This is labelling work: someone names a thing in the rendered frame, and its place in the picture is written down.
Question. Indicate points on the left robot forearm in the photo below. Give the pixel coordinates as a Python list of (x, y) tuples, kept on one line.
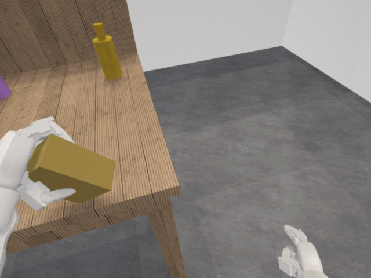
[(8, 219)]

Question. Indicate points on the left robot hand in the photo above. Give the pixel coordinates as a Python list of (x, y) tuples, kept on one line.
[(16, 148)]

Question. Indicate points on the table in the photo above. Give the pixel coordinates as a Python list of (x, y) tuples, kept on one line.
[(50, 64)]

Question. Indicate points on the sponge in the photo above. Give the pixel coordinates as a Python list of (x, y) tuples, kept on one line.
[(59, 164)]

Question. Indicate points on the right robot hand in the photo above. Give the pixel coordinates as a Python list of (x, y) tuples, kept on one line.
[(304, 257)]

